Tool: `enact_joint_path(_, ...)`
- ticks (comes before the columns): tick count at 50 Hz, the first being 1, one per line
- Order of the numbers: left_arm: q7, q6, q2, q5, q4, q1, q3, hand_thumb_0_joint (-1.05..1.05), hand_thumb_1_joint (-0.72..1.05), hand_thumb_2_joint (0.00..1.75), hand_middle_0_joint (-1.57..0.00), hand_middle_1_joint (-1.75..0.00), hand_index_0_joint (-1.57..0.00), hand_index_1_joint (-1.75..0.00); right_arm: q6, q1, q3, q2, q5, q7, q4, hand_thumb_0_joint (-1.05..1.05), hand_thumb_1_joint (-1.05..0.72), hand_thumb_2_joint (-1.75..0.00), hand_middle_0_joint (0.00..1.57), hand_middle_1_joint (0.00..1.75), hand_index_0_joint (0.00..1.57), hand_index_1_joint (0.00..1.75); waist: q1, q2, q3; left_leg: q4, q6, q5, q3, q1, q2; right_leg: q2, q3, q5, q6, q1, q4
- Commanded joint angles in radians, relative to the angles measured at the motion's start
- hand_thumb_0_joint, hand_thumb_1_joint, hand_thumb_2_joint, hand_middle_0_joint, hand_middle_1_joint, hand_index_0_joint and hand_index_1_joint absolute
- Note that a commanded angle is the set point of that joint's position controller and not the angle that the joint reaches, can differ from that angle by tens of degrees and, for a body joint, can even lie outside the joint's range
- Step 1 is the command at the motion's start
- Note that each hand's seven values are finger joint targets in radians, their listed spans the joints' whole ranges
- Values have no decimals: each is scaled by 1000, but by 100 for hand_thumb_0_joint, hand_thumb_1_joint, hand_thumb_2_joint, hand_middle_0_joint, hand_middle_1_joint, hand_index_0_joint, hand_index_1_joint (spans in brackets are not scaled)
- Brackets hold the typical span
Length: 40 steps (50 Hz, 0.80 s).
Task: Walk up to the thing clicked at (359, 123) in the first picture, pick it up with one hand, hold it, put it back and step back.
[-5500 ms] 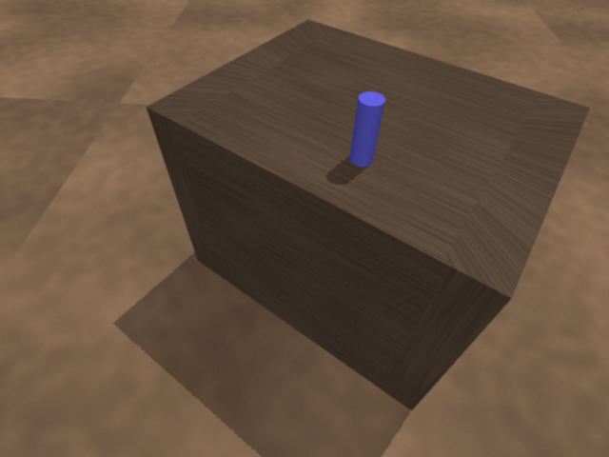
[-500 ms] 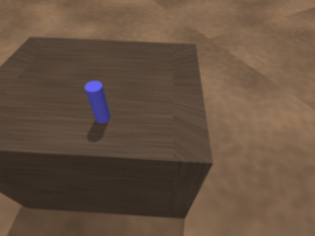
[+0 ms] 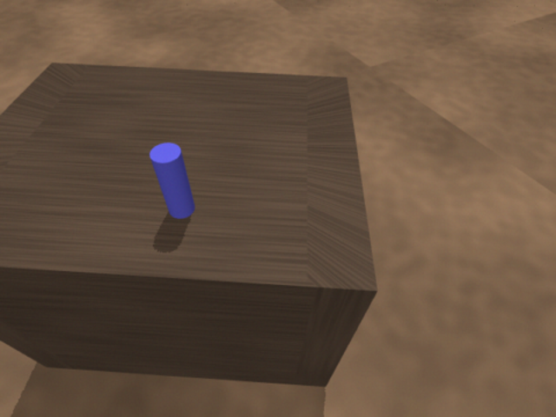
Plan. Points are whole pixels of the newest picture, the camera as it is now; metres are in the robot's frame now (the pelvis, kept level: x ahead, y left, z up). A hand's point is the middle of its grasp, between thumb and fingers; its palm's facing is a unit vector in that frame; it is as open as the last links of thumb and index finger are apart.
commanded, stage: stand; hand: left
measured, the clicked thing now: (174, 183) +0.52 +0.21 -0.01
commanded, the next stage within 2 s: rise first in 0.44 s
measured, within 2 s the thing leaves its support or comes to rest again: neither
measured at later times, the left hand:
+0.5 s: hand out of the picture +0.07 +0.26 -0.16, palm faces -0.02 -0.94 -0.35, open 7.4 cm
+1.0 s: hand (108, 389) +0.18 +0.26 -0.09, palm faces +0.22 -0.91 -0.35, open 15.5 cm
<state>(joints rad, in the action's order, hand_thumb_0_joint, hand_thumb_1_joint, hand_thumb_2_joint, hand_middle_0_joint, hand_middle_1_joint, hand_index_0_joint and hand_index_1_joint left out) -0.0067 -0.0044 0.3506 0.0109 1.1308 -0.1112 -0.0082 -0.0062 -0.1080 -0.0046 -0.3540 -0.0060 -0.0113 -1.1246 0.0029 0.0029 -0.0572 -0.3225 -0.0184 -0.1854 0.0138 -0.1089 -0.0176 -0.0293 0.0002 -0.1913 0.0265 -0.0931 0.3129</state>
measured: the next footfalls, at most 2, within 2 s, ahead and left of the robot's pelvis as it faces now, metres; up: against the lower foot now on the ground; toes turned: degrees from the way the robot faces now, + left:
none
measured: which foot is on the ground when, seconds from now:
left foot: down 0.00-1.00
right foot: down 0.00-1.00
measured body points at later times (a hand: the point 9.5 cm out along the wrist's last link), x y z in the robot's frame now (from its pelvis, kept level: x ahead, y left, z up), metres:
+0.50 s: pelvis +0.00 +0.00 +0.00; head +0.02 +0.00 +0.45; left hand +0.07 +0.31 -0.13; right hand +0.08 -0.30 -0.13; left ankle -0.01 +0.13 -0.75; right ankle -0.01 -0.14 -0.75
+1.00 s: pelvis +0.01 +0.00 -0.01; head +0.02 +0.00 +0.44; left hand +0.16 +0.30 -0.07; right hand +0.15 -0.27 -0.11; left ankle -0.01 +0.13 -0.75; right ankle -0.01 -0.14 -0.75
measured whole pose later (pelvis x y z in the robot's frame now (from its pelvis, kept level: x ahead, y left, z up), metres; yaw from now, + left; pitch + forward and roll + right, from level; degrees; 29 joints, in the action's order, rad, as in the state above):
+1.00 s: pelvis +0.01 +0.00 -0.01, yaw -1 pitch +2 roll +0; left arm 0.08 -0.05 0.29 -0.04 0.57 -0.23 -0.15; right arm -0.04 -0.20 0.09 -0.25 0.05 0.06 -0.69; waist 0.02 0.01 0.01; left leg -0.44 -0.02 -0.25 0.00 -0.22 -0.02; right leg -0.03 -0.01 -0.26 0.03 -0.21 0.44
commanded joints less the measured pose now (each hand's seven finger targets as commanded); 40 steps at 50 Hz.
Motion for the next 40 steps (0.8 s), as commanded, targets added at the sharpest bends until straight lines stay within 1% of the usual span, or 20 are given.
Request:
enact_joint_path(1, 15, -24, 215, -2, -56, 26, -38, 0, 90, 90, -20, -30, -20, -30, -25, 38, 40, -216, 0, 18, 61, 0, -90, -90, 20, 30, 20, 30, 1, 2, 84, 37, 38, 187, 77, 11, -108, -104, -72, 175, -41, 16, -37)
enact_joint_path(9, 15, -22, 213, -5, -59, 24, -36, 0, 90, 90, -20, -30, -20, -30, -25, 35, 38, -214, 0, 19, 64, 0, -90, -90, 20, 30, 20, 30, 0, 2, 75, 42, 33, 193, 79, 15, -108, -101, -69, 167, -42, 6, -31)
enact_joint_path(12, 15, -21, 217, -1, -60, 22, -37, 0, 90, 90, -20, -30, -20, -30, -24, 35, 40, -217, 0, 20, 64, 0, -90, -90, 20, 30, 20, 30, 0, 3, 82, 42, 38, 160, 78, 13, -110, -106, -73, 151, -42, 11, -37)
enact_joint_path(19, 16, -25, 222, -3, -62, 26, -37, 0, 90, 90, -20, -30, -20, -30, -24, 25, 40, -211, 0, 19, 62, 0, -90, -90, 20, 30, 20, 30, -6, -9, 85, 35, 36, 198, 74, 25, -108, -107, -75, 188, -43, 9, -31)
enact_joint_path(20, 16, -25, 221, -3, -65, 24, -38, 0, 90, 90, -20, -30, -20, -30, -24, 25, 42, -217, -2, 19, 64, 0, -90, -90, 20, 30, 20, 30, -5, 0, 104, 29, 37, 210, 72, 34, -113, -109, -75, 196, -45, 16, -26)
enact_joint_path(23, 17, -23, 213, -4, -62, 20, -34, 0, 90, 90, -20, -30, -20, -30, -23, 38, 43, -216, 0, 20, 64, 0, -90, -90, 20, 30, 20, 30, 0, 1, 89, 29, 36, 227, 74, 27, -110, -105, -71, 207, -43, 13, -28)
enact_joint_path(26, 16, -21, 215, -3, -60, 19, -34, 0, 90, 90, -20, -30, -20, -30, -23, 32, 41, -214, 1, 19, 61, 0, -90, -90, 20, 30, 20, 30, -1, 4, 74, 41, 36, 174, 75, 8, -107, -105, -73, 171, -43, 16, -33)
enact_joint_path(27, 16, -21, 215, -3, -61, 21, -35, 0, 82, 82, -12, -22, -12, -22, -23, 33, 40, -212, 0, 19, 62, 0, -82, -82, 12, 22, 12, 22, 0, -7, 78, 45, 34, 173, 77, 11, -107, -102, -69, 157, -42, 10, -34)
enact_joint_path(28, 21, -102, 10, -80, -412, 372, -2, 0, 74, 74, -5, -14, -4, -14, -134, 384, 13, -22, 97, 33, 413, 0, -74, -74, 5, 14, 5, 14, -38, -4, 107, -61, 14, 73, -39, -109, 17, 23, 35, 83, -28, -144, 58)
enact_joint_path(29, 48, -141, 105, -112, -477, 377, -21, 0, 66, 66, -7, -7, -5, -9, -152, 343, 15, -62, 107, 49, 446, 0, -66, -66, 5, 6, 5, 6, 5, -25, 157, -30, 14, 35, -31, -48, 17, 18, 36, 41, -29, -71, 40)
enact_joint_path(30, 64, -132, 159, -109, -359, 217, -52, 0, 58, 58, -7, -7, -6, -8, -140, 231, 60, -157, 104, 67, 362, 0, -58, -58, 5, 5, 5, 5, -14, -26, 94, -22, 16, 10, -35, -74, 9, 23, 33, 29, -32, -97, 41)
enact_joint_path(31, 75, -118, 220, -103, -299, 168, -107, 0, 50, 50, -7, -7, -6, -8, -119, 149, 111, -194, 95, 81, 240, 0, -50, -50, 5, 5, 5, 5, -12, 5, 68, -61, 12, 11, -47, -136, 18, 27, 35, 31, -33, -141, 68)
enact_joint_path(32, 86, -112, 269, -96, -326, 173, -166, 0, 42, 42, -7, -7, -6, -7, -116, 145, 167, -238, 84, 89, 231, 0, -42, -42, 5, 5, 5, 5, 2, 30, 149, -88, 8, 53, -47, -124, 12, 28, 34, 74, -36, -125, 105)
enact_joint_path(33, 89, -115, 227, -85, -294, 142, -168, 0, 34, 34, -6, -7, -7, -7, -123, 156, 166, -200, 69, 90, 250, 0, -34, -34, 5, 5, 5, 5, 9, 28, 219, -109, 8, 94, -46, -110, 11, 29, 31, 113, -36, -106, 128)
enact_joint_path(34, 85, -119, 169, -71, -287, 117, -154, 0, 26, 26, -6, -7, -7, -6, -124, 152, 149, -139, 59, 83, 253, 0, -26, -26, 5, 5, 5, 5, 1, 27, 237, -117, 11, 120, -38, -105, 10, 31, 32, 138, -35, -114, 136)
enact_joint_path(35, 81, -117, 162, -55, -296, 76, -179, 0, 20, 21, -5, -6, -7, -4, -115, 50, 184, -134, 45, 80, 220, 0, -18, -21, 5, 5, 5, 5, -13, 20, 254, -123, 17, 141, -39, -88, 12, 31, 30, 159, -34, -124, 134)
enact_joint_path(36, 83, -116, 176, -53, -355, -9, -198, 0, 13, 18, -6, -6, -8, -4, -108, -28, 199, -135, 48, 82, 261, 0, -12, -20, 5, 5, 5, 5, -3, 31, 301, -123, 17, 203, -46, -54, 21, 30, 30, 216, -30, -85, 125)
enact_joint_path(37, 87, -110, 186, -51, -393, -65, -213, 0, 6, 14, -5, -6, -8, -3, -107, -37, 207, -146, 48, 83, 322, 0, -5, -18, 5, 5, 5, 5, 14, 19, 333, -120, 13, 254, -50, -38, 22, 32, 34, 258, -28, -45, 120)
enact_joint_path(38, 90, -101, 190, -48, -393, -102, -229, 0, 1, 11, -5, -6, -8, -3, -96, -65, 202, -126, 51, 80, 311, 0, 1, -16, 5, 5, 5, 5, 22, 26, 314, -110, 11, 289, -52, -42, 25, 33, 38, 290, -29, -45, 116)
enact_joint_path(40, 84, -98, 137, -54, -500, -106, -215, 0, -9, 8, -5, -6, -8, -3, -85, -67, 181, -86, 54, 71, 415, 0, 11, -13, 5, 5, 5, 5, 25, 21, 291, -107, 6, 314, -60, -47, 24, 36, 43, 304, -29, -36, 109)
